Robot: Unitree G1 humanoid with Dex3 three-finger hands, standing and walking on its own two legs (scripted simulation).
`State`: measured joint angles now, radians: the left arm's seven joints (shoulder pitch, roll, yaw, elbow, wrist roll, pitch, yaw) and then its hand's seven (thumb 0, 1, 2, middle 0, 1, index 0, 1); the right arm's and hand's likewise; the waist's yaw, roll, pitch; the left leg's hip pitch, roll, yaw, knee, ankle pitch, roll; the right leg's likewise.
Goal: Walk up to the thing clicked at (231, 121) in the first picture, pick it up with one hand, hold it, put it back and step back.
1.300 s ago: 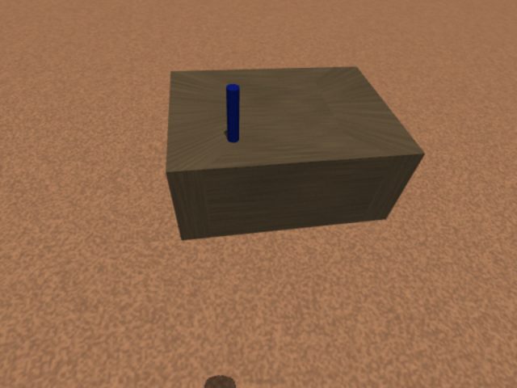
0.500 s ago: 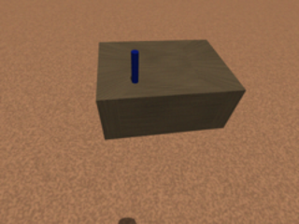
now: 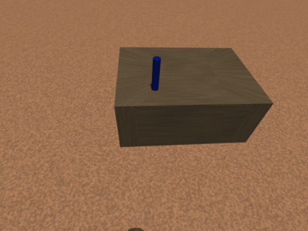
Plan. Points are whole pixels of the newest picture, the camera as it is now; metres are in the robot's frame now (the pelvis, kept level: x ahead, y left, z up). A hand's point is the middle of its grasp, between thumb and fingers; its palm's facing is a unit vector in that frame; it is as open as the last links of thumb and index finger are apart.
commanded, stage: walk up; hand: right
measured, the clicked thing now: (155, 74) +1.06 -0.02 -0.21
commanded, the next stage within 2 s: none
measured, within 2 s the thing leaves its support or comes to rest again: neither
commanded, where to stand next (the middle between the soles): +0.57 +0.12 m, yaw +5 degrees
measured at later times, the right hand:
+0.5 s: hand (206, 225) +0.19 -0.17 -0.14, palm faces -0.06 +0.93 -0.36, open 7.4 cm
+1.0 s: hand (193, 142) +0.49 -0.17 -0.14, palm faces -0.20 +0.90 -0.38, open 7.4 cm
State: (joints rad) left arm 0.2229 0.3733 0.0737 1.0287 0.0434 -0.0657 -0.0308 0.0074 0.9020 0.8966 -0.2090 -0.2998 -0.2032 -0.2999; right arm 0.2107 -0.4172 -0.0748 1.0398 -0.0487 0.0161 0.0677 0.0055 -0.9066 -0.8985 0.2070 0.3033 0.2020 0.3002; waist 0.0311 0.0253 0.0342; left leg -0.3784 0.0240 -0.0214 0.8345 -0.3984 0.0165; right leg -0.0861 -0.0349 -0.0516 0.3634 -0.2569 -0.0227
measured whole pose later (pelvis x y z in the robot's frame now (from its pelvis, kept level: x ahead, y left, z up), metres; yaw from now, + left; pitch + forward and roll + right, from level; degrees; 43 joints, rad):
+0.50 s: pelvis +0.17 +0.10 +0.00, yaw +5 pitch -3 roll +1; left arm 0.21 0.42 0.07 0.92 0.02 -0.03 -0.07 0.01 0.91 0.90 -0.20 -0.30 -0.20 -0.30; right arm 0.40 -0.36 -0.06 0.90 -0.02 -0.08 0.05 0.00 -0.90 -0.90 0.21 0.30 0.21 0.30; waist -0.04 -0.05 0.09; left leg -0.07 -0.04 0.05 0.42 -0.30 0.05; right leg -0.51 -0.09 0.00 0.81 -0.23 -0.01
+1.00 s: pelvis +0.37 +0.09 -0.01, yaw +7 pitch -2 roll -1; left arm 0.35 0.40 0.06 0.83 0.02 -0.07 -0.06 0.01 0.90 0.90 -0.21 -0.30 -0.20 -0.30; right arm 0.28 -0.43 -0.07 0.83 -0.03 -0.05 0.06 0.00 -0.91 -0.90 0.20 0.30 0.20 0.30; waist 0.05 0.03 0.09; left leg -0.48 0.08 0.00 0.71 -0.23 0.00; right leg -0.14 -0.01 -0.09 0.49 -0.31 -0.03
